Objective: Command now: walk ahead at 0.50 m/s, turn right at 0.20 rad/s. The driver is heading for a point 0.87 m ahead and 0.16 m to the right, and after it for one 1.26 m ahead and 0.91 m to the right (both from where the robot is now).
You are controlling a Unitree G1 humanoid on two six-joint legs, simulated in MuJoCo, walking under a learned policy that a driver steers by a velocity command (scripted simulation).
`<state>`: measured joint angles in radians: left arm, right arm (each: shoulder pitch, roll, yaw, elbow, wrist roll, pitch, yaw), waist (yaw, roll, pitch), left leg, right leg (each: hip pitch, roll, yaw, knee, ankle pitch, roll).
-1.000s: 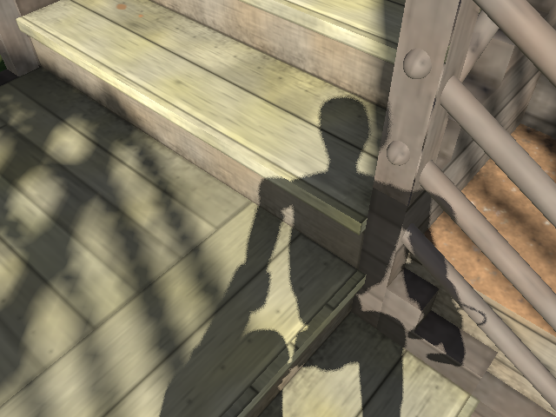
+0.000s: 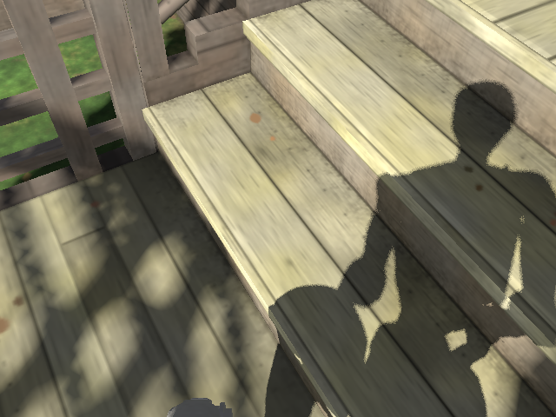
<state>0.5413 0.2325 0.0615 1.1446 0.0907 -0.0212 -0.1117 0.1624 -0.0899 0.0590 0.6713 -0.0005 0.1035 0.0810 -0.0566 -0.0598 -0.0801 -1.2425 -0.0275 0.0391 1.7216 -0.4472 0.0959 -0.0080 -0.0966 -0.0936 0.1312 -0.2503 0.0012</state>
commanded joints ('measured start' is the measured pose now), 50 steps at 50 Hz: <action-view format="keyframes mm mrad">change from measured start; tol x64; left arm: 1 -388 241 40 -240 -11 -71 -25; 50 -316 131 41 -156 -96 -73 184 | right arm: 1 -45 -158 4 -112 -55 8 10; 50 -30 -191 -78 -35 -5 -178 -79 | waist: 1 -128 -28 -113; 50 -25 -23 103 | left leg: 1 236 -8 90 -428 -121 -10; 7 990 251 -821 -1265 -85 317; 28 1141 259 135 -1466 690 98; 34 1066 356 191 -1196 1805 73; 37 468 43 42 -406 446 -2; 46 295 76 -137 -51 95 -69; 50 677 174 -86 -847 288 -52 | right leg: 1 25 -234 28 -3 1434 -239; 4 134 -199 40 345 1733 -235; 9 -930 132 281 1877 148 -98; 22 -1459 89 190 2096 -57 -208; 36 -75 169 311 907 -174 -254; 50 -560 5 234 108 -63 -160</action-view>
